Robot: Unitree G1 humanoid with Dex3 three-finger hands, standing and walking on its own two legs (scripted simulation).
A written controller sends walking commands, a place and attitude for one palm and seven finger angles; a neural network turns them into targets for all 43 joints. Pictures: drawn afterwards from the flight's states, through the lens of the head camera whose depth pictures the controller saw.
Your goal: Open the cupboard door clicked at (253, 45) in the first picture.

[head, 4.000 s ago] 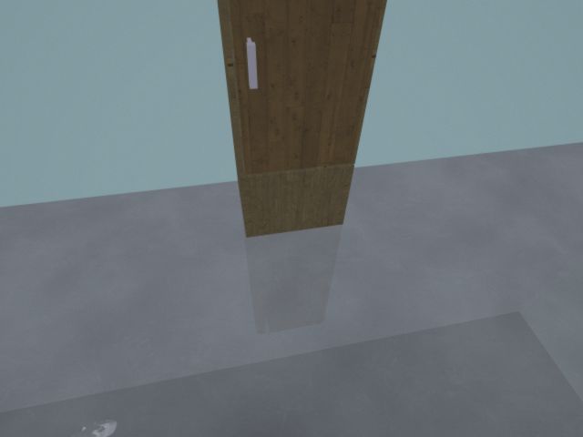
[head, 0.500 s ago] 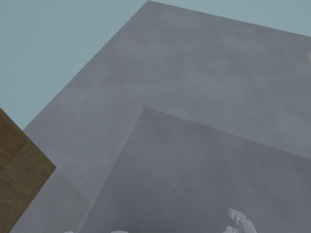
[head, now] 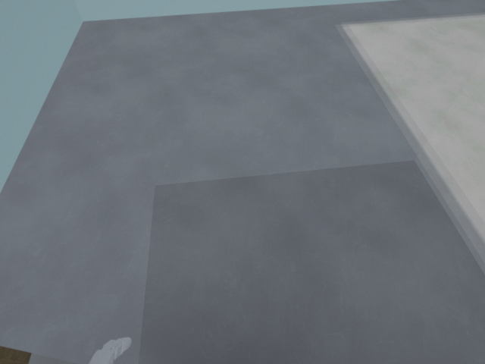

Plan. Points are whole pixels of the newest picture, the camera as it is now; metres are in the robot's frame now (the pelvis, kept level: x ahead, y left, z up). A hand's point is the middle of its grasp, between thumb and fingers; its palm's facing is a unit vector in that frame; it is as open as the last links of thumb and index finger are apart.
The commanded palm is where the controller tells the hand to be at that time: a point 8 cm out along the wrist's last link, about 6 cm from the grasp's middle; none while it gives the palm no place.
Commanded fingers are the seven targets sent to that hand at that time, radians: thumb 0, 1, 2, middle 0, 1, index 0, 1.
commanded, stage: walk to a spot facing it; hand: left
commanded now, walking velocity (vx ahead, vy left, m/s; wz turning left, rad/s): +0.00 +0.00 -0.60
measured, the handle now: out of the picture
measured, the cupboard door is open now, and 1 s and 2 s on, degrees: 0 0 0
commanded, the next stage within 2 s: turn to face it in 1.22 s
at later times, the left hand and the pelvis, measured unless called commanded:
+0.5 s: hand out of the picture +0.09 +0.20 -0.15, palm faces -0.13 -0.97 -0.19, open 7.4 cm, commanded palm none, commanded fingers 0.00 0.90 0.90 -0.20 -0.30 -0.20 -0.30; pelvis +0.03 +0.01 +0.02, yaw -14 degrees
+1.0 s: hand (192, 281) +0.29 +0.12 -0.16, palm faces -0.54 -0.82 -0.20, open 7.4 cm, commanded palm none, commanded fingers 0.00 0.90 0.90 -0.20 -0.30 -0.20 -0.30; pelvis +0.11 +0.01 +0.01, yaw -34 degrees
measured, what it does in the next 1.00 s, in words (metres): walks ahead, turning right: left foot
